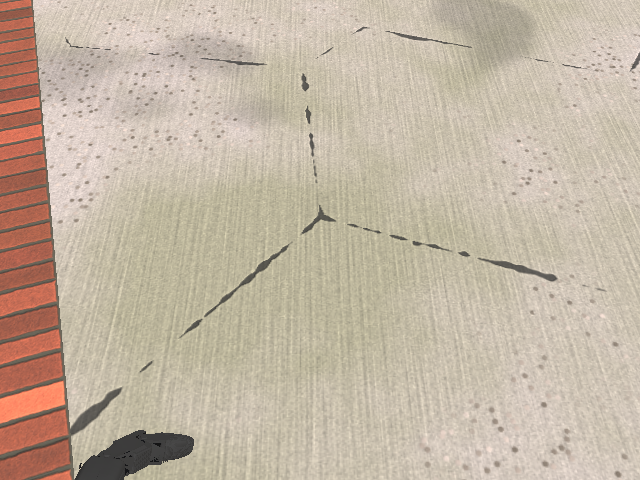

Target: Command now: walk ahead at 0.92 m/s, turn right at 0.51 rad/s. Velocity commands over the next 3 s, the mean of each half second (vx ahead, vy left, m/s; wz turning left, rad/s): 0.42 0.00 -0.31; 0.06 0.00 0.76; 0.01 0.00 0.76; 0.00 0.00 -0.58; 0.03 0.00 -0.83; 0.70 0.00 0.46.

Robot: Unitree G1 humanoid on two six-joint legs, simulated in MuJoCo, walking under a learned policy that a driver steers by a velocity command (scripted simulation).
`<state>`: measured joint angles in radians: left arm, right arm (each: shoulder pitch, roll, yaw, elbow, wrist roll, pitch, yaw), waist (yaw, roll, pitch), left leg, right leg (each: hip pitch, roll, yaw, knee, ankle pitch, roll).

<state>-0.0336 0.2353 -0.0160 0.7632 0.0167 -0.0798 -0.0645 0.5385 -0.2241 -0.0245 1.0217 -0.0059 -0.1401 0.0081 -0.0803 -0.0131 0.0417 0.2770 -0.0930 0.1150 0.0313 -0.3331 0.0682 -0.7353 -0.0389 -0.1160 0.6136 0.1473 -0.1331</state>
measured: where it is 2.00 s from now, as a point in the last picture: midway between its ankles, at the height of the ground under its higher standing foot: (336, 477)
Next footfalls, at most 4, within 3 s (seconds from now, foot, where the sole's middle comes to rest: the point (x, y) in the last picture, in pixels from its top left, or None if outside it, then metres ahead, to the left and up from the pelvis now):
0.08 right None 0.30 -0.05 -0.76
0.50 left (296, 425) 0.57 0.03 -0.76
0.92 right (386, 415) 0.58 -0.16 -0.76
1.40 left None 0.44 0.08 -0.76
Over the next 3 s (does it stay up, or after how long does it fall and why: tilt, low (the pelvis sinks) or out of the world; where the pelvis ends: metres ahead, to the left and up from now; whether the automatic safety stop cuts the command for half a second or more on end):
stays up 0.73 -0.05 0.01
